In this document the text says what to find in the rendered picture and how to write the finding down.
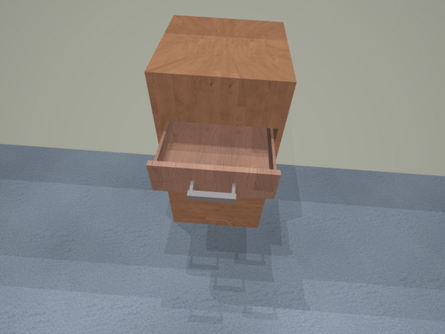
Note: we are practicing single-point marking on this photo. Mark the handle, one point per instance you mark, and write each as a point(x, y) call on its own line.
point(211, 196)

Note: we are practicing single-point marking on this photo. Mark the cabinet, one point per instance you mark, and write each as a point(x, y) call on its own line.
point(225, 72)

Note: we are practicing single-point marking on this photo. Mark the drawer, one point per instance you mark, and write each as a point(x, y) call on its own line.
point(215, 157)

